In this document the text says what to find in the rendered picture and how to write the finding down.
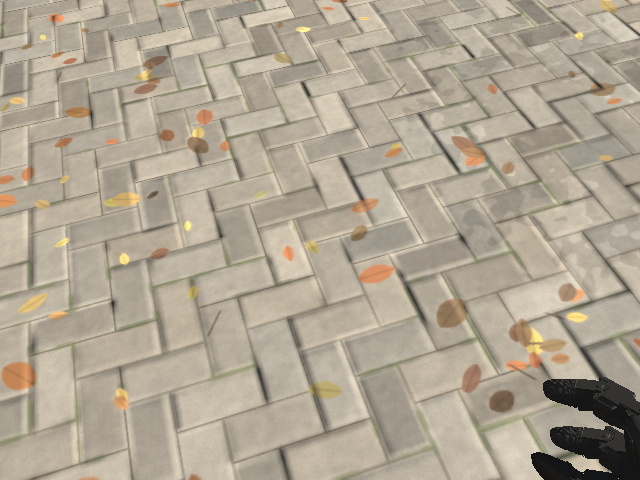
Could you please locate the right robot hand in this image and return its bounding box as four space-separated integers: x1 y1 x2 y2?
531 377 640 480

